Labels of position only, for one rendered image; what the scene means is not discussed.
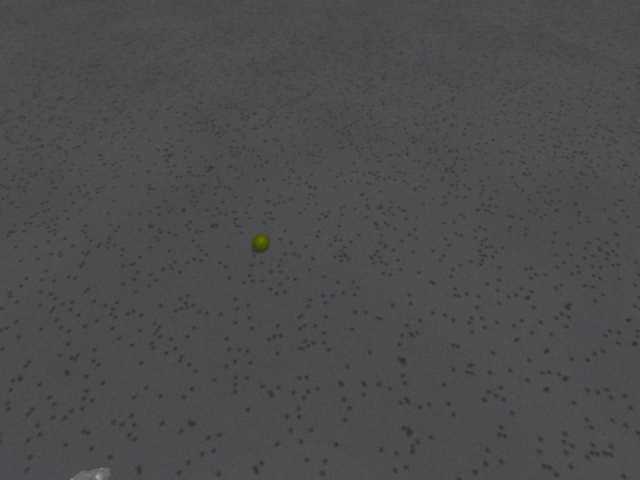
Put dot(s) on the ball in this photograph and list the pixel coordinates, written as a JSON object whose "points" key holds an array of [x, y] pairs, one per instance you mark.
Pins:
{"points": [[261, 242]]}

